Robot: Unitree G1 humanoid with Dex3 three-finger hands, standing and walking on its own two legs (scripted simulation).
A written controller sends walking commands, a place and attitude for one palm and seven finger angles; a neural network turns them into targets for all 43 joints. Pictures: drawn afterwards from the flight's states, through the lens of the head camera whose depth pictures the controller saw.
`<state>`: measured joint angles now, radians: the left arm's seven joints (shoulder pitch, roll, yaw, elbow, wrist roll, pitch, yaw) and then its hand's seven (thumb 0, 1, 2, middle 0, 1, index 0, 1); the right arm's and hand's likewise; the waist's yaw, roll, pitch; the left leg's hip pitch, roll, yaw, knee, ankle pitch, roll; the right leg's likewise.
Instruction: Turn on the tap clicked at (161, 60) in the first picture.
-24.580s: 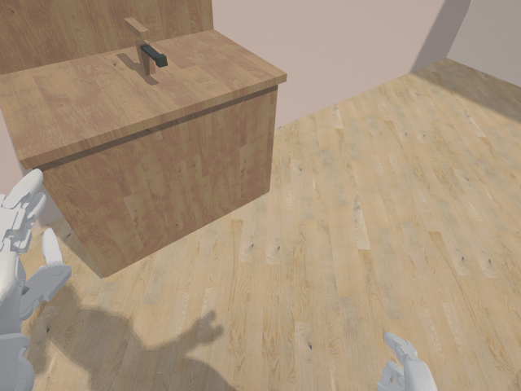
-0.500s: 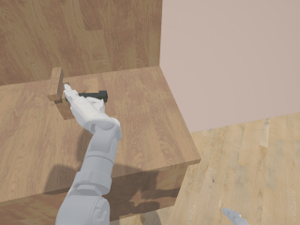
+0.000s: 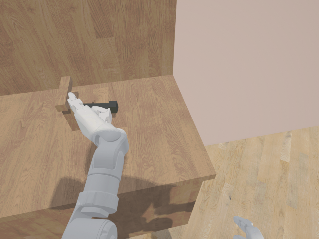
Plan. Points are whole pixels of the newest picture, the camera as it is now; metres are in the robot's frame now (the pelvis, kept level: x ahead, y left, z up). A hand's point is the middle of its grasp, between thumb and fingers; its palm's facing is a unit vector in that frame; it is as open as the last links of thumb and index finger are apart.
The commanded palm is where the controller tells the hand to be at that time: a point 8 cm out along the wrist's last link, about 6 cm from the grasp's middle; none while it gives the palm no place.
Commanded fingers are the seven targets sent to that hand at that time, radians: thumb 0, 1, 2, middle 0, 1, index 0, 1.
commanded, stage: lift the hand up off the lever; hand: left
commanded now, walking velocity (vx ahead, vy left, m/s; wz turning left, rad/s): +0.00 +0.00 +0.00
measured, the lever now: (113, 106) +0.48 +0.20 +0.06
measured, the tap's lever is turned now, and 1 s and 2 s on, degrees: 79 79 79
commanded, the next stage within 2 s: draw the hand back beside the body in 0.28 s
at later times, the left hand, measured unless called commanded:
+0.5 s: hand (114, 104) +0.40 +0.16 +0.14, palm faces +0.61 -0.79 -0.10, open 7.9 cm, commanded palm +0.33 +0.20 +0.14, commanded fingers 0.00 0.90 0.90 -0.16 -0.17 -0.16 -0.17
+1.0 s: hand (84, 136) +0.28 +0.19 +0.16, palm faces +0.24 -0.95 -0.20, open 7.7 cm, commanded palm +0.24 +0.25 +0.16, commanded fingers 0.00 0.90 0.90 -0.18 -0.25 -0.18 -0.25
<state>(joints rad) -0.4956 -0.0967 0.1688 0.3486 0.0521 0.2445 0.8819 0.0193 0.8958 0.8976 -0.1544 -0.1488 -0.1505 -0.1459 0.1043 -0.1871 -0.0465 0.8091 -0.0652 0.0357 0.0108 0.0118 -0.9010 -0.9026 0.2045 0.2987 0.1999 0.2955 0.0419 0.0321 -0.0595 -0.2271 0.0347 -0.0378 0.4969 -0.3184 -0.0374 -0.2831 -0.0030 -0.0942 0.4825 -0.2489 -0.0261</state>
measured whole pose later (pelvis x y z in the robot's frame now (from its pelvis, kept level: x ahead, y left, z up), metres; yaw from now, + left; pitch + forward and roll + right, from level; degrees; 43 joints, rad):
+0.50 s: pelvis +0.00 +0.00 +0.00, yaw -1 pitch +2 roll +0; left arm -0.49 0.01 0.14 0.33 0.07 0.22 0.65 0.02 0.90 0.90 -0.15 -0.15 -0.15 -0.15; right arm 0.11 -0.17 -0.03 0.77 -0.04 0.07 -0.04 0.01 -0.90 -0.90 0.21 0.30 0.20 0.30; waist 0.02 0.02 -0.05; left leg -0.20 0.03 -0.01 0.46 -0.30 -0.03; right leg -0.28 0.00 -0.07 0.47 -0.24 -0.03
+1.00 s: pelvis -0.02 +0.02 +0.01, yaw -2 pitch -5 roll +0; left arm 0.00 0.26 0.08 -0.07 -0.05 -0.09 0.14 0.02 0.89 0.90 -0.18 -0.22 -0.17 -0.21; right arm 0.11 -0.20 0.02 0.66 0.01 0.00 -0.04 0.01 -0.90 -0.90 0.20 0.30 0.20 0.30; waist 0.04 0.04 0.05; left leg -0.04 0.01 0.00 0.38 -0.25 -0.01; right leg -0.12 -0.02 -0.06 0.39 -0.19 0.00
